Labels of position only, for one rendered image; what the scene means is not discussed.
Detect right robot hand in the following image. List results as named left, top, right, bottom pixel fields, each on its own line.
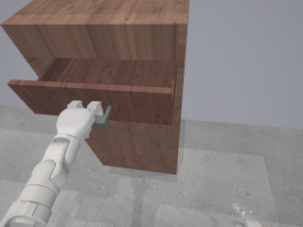
left=228, top=202, right=262, bottom=227

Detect robot left forearm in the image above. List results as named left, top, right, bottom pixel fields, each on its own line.
left=0, top=133, right=80, bottom=227

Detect drawer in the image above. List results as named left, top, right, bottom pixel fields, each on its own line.
left=8, top=58, right=177, bottom=126

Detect handle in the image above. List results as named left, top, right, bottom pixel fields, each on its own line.
left=91, top=105, right=113, bottom=130

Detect left robot hand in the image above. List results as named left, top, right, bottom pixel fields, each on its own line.
left=56, top=100, right=104, bottom=141

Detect cabinet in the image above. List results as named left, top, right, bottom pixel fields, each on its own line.
left=0, top=0, right=189, bottom=175

